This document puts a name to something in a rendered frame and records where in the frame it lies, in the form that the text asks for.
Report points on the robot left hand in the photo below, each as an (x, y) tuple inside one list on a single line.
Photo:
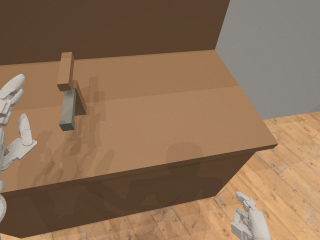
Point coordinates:
[(10, 94)]

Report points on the tap lever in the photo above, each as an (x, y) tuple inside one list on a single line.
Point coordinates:
[(67, 119)]

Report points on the counter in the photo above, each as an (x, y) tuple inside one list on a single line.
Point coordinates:
[(159, 118)]

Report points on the robot right hand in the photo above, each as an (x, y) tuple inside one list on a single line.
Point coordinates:
[(254, 224)]

